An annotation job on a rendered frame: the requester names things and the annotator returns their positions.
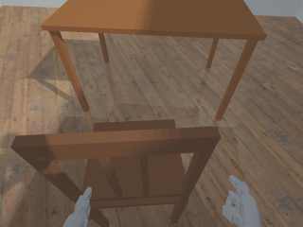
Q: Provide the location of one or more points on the robot left hand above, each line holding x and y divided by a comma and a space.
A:
82, 211

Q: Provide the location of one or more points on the robot right hand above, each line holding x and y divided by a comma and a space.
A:
246, 209

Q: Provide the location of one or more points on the table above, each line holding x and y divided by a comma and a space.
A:
214, 19

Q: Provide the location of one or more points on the chair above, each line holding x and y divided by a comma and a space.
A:
129, 163

